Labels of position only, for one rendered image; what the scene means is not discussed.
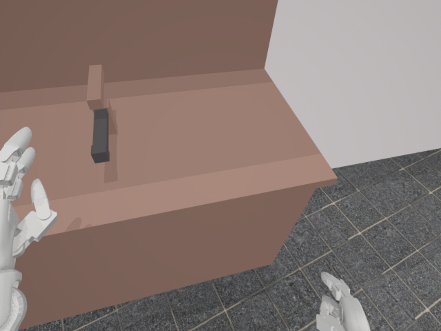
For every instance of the left robot hand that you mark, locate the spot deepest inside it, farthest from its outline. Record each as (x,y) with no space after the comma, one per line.
(15,160)

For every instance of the counter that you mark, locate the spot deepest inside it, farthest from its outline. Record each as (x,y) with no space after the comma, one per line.
(209,167)

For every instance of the tap lever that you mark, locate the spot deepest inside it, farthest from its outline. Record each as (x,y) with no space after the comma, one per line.
(100,145)

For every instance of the robot left forearm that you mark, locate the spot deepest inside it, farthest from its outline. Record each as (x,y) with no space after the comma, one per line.
(13,304)

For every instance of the right robot hand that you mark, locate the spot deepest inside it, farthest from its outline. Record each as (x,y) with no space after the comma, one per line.
(348,315)

